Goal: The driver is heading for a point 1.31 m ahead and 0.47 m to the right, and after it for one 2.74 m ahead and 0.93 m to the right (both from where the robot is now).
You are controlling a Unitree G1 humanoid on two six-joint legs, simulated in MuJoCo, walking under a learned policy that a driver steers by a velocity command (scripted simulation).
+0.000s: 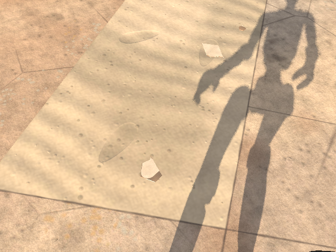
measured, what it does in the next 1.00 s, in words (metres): walks ahead, turning right: right foot, then left foot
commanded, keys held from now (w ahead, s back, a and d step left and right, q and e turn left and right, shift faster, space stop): shift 0.08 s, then e+shift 0.20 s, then w+e+shift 0.52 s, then w+shift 0.16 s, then w+q+shift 0.04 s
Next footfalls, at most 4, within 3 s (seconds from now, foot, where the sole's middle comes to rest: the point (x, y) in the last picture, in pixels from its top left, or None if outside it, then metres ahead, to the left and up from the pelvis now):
0.18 right None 0.06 -0.15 -0.78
0.46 left None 0.05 0.11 -0.78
0.92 right None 0.32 -0.31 -0.78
1.40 left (265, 176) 0.78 -0.44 -0.78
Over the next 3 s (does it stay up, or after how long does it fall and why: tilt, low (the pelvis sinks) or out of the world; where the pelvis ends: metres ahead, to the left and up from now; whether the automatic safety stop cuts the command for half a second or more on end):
stays up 1.90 -0.48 -0.01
